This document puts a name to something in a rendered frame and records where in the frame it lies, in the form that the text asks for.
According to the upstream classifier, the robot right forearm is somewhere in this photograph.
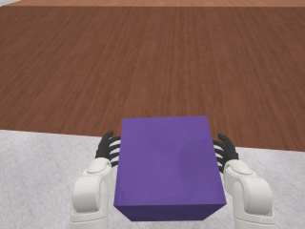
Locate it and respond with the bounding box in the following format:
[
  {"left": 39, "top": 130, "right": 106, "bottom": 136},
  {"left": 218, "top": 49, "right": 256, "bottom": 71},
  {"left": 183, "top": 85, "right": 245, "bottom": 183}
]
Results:
[{"left": 223, "top": 159, "right": 276, "bottom": 229}]

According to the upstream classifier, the robot right hand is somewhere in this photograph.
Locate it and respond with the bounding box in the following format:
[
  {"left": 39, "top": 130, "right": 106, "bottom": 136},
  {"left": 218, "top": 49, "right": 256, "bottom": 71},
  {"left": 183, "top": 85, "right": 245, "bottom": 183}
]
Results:
[{"left": 213, "top": 134, "right": 239, "bottom": 174}]

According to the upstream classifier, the robot left hand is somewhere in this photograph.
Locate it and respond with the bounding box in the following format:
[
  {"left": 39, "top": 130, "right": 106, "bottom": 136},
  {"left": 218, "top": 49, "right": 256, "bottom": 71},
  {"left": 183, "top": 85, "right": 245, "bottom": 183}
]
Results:
[{"left": 95, "top": 131, "right": 121, "bottom": 167}]

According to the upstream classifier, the carton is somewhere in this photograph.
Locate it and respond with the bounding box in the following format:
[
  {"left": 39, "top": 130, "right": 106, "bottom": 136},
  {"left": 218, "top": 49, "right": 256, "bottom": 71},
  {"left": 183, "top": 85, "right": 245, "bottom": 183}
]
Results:
[{"left": 113, "top": 115, "right": 227, "bottom": 222}]

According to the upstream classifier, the robot left forearm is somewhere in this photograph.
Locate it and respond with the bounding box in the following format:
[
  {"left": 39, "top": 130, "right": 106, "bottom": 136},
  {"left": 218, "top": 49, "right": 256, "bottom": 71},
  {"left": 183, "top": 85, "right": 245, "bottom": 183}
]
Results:
[{"left": 70, "top": 157, "right": 114, "bottom": 229}]

